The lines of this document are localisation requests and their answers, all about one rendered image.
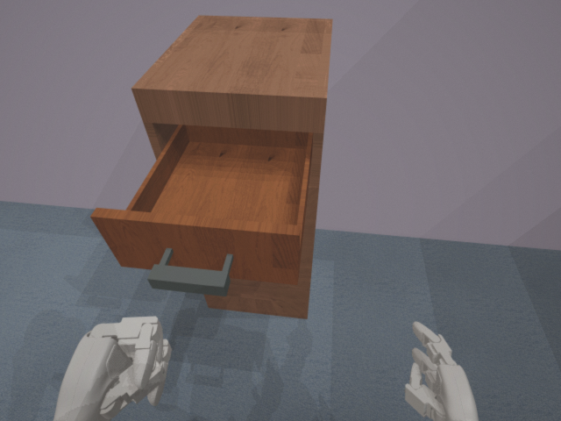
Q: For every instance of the left robot hand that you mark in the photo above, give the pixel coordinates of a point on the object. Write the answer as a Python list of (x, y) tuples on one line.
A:
[(131, 352)]

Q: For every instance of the handle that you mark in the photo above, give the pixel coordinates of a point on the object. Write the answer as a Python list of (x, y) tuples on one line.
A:
[(191, 280)]

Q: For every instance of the right robot hand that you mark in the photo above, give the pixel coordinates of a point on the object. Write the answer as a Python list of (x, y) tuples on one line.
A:
[(447, 381)]

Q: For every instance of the cabinet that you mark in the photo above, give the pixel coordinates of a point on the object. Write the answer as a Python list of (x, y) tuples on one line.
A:
[(251, 73)]

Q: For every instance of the drawer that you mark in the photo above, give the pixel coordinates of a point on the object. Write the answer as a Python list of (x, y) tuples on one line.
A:
[(215, 191)]

